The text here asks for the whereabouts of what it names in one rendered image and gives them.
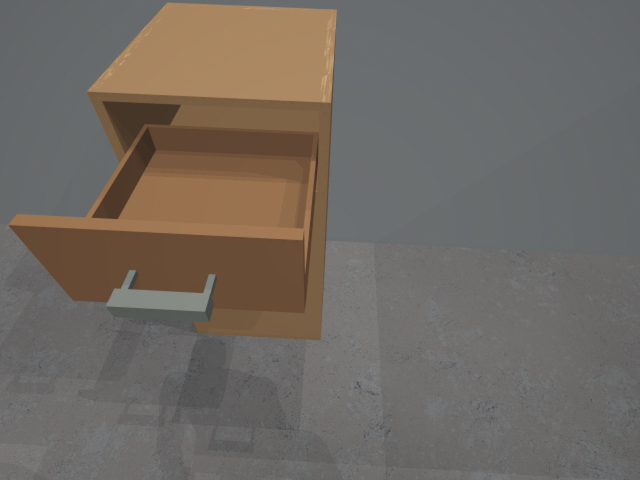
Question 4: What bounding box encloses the handle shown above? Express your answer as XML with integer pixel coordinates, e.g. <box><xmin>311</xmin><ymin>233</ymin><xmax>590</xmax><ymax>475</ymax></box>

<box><xmin>106</xmin><ymin>270</ymin><xmax>217</xmax><ymax>322</ymax></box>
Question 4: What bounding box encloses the drawer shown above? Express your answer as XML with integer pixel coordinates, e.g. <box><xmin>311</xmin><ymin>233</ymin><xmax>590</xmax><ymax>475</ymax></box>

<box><xmin>8</xmin><ymin>124</ymin><xmax>319</xmax><ymax>313</ymax></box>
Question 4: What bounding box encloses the cabinet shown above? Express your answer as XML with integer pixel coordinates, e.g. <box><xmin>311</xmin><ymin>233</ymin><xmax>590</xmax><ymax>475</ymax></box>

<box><xmin>87</xmin><ymin>3</ymin><xmax>337</xmax><ymax>340</ymax></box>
